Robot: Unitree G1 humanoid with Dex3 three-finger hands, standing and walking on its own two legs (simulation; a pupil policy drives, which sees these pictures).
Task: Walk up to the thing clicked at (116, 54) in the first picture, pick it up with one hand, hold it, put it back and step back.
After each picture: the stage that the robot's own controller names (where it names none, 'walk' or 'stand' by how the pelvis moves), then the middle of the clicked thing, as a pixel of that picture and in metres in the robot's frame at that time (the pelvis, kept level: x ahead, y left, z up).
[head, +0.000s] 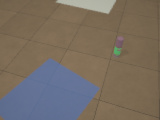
stand; (118, 47) +1.26 -0.34 -0.65
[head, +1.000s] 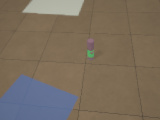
walk; (90, 49) +1.18 +0.04 -0.63
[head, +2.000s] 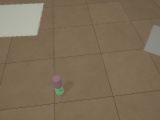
walk; (58, 86) +0.70 +0.26 -0.64
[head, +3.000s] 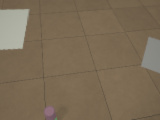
stand; (51, 117) +0.43 +0.21 -0.63
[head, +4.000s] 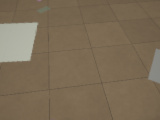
stand; out of the picture +0.40 +0.22 -0.65
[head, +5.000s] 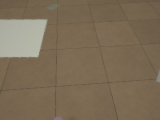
stand; out of the picture +0.41 +0.19 -0.65
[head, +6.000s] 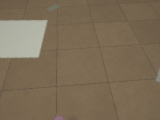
stand; out of the picture +0.42 +0.19 -0.66
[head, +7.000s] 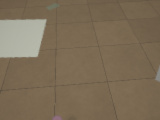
stand; out of the picture +0.42 +0.20 -0.66
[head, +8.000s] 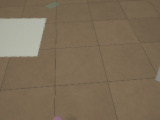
stand; out of the picture +0.41 +0.20 -0.66
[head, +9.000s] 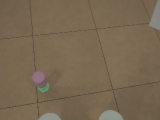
go down; (41, 83) +0.45 +0.21 -0.47
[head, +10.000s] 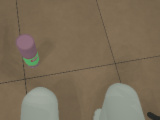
go down; (29, 53) +0.50 +0.22 -0.28
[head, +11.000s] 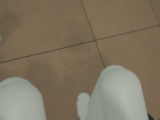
close in; out of the picture +0.49 +0.25 -0.18
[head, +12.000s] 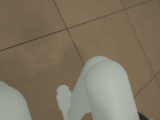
close; out of the picture +0.48 +0.28 -0.16
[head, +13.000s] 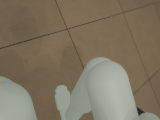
lift; out of the picture +0.44 +0.27 -0.17
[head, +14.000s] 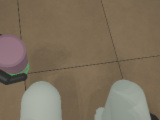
lift; (15, 62) +0.36 +0.23 -0.04
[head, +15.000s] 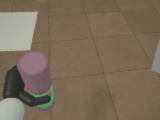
hold; (40, 86) +0.31 +0.15 +0.08
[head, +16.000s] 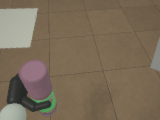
hold; (42, 92) +0.30 +0.15 +0.03
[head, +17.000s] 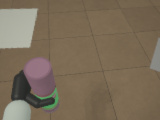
crouch; (45, 89) +0.31 +0.14 +0.03
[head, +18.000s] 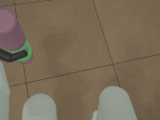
crouch; (15, 42) +0.46 +0.19 -0.04
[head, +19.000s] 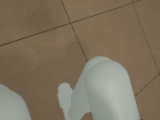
lower; out of the picture +0.46 +0.26 -0.18
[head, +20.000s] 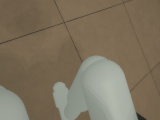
lower; out of the picture +0.48 +0.28 -0.17
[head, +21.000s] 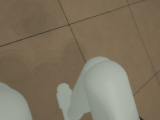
lower; out of the picture +0.46 +0.27 -0.17
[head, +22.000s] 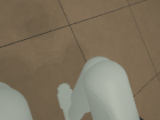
lower; out of the picture +0.46 +0.27 -0.16
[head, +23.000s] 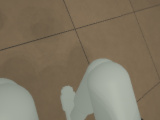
loosen; out of the picture +0.45 +0.23 -0.16
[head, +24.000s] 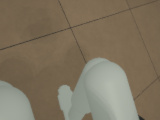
withdraw; out of the picture +0.46 +0.24 -0.18
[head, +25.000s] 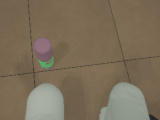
walk; (45, 56) +0.48 +0.18 -0.28
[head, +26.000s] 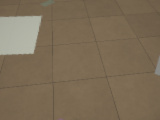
stand; out of the picture +0.39 +0.15 -0.59
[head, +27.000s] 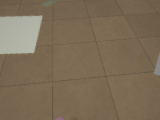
stand; out of the picture +0.40 +0.16 -0.60
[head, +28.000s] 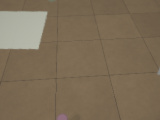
stand; out of the picture +0.40 +0.15 -0.62
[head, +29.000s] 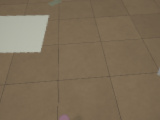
walk; out of the picture +0.41 +0.16 -0.65
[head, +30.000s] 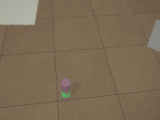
walk; (65, 89) +0.58 +0.12 -0.64
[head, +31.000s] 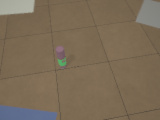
walk; (61, 57) +0.89 +0.25 -0.62
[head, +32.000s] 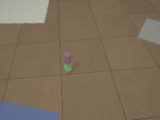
stand; (67, 63) +1.00 +0.17 -0.64
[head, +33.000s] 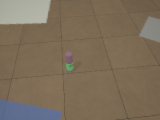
stand; (69, 62) +1.02 +0.17 -0.66
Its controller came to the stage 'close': yes
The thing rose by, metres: 0.68
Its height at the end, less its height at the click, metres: +0.00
